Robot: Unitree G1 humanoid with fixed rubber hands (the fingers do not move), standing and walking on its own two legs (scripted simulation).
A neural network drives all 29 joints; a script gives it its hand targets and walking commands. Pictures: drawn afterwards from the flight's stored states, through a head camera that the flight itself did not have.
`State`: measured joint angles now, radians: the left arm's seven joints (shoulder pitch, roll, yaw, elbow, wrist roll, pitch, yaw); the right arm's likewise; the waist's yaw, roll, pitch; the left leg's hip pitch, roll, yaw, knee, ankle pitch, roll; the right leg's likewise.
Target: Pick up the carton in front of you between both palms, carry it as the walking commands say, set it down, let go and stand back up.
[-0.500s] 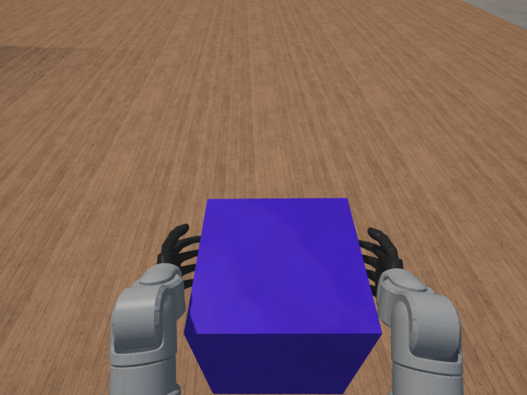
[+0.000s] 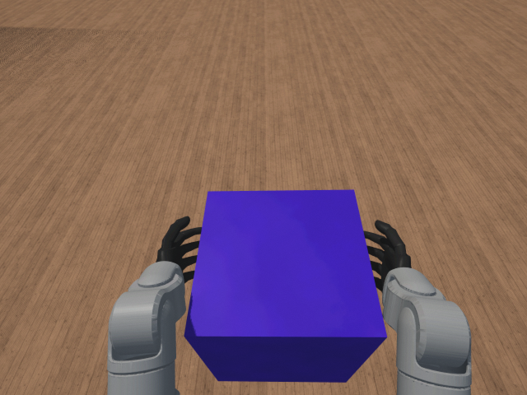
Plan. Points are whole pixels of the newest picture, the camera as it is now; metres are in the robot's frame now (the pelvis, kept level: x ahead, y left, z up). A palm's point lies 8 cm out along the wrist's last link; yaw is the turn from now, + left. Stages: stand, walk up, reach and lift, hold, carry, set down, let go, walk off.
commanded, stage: carry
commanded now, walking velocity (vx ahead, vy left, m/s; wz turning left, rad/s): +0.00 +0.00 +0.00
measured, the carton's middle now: (281, 292) +0.27 +0.00 +0.02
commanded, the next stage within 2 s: none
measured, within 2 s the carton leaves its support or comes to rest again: neither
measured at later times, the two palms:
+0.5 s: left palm (199, 208) +0.38 +0.14 +0.09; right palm (384, 216) +0.37 -0.16 +0.09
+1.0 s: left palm (202, 230) +0.34 +0.12 +0.08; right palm (397, 239) +0.33 -0.18 +0.08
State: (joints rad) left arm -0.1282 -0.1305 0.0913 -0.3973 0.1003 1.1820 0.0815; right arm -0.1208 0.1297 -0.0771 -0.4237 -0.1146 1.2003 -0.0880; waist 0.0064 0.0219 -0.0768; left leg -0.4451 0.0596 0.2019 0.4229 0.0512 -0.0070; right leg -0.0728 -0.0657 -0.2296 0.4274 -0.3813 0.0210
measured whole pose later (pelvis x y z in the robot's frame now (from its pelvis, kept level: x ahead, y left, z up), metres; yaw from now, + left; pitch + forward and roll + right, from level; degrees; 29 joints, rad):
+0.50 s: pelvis +0.11 -0.01 +0.00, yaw -2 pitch +4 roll +1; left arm -0.17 -0.13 0.12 -0.30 0.12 1.21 0.08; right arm -0.16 0.13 -0.10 -0.30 -0.12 1.21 -0.09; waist 0.00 -0.01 -0.13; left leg -0.34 0.07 0.23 0.54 -0.25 0.03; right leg -0.15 -0.07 -0.12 0.51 -0.40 0.04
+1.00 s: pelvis +0.08 -0.02 +0.00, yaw -2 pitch +2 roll +0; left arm -0.14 -0.13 0.11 -0.25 0.13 1.20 0.07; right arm -0.13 0.13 -0.10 -0.26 -0.13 1.20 -0.08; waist 0.00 -0.01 -0.14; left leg -0.34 0.09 0.22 0.54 -0.22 0.02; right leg -0.15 -0.05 -0.13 0.52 -0.40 0.00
